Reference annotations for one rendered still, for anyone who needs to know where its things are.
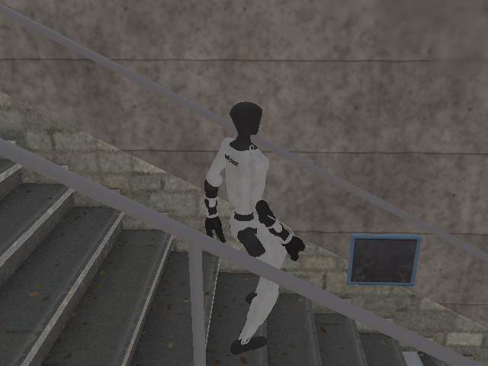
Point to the robot left forearm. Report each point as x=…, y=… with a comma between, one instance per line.
x=210, y=200

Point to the robot right forearm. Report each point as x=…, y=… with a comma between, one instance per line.
x=274, y=227

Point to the robot foot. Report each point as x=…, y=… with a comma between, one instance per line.
x=254, y=343
x=250, y=296

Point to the left robot hand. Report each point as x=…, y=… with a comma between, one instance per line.
x=214, y=224

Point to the robot right foot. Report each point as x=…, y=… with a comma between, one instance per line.
x=254, y=343

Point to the right robot hand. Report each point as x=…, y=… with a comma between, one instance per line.
x=293, y=247

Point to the robot left foot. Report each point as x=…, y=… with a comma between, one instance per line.
x=250, y=296

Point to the robot left upper arm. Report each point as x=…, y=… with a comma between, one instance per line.
x=213, y=176

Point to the robot right upper arm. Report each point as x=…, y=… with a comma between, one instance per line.
x=258, y=166

